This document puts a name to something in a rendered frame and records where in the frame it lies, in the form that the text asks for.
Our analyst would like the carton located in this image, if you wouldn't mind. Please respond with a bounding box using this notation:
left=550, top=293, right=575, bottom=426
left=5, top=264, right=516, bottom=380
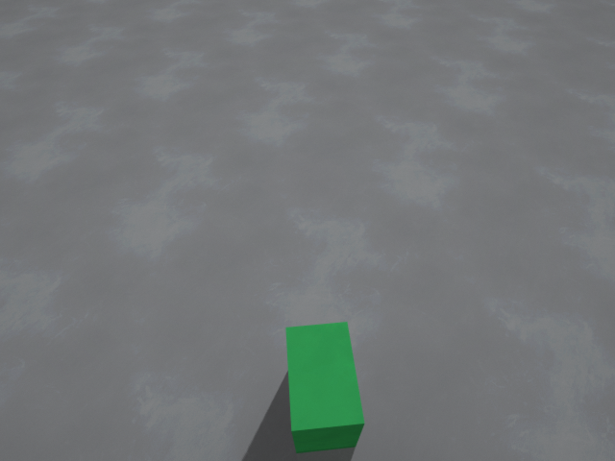
left=285, top=322, right=364, bottom=453

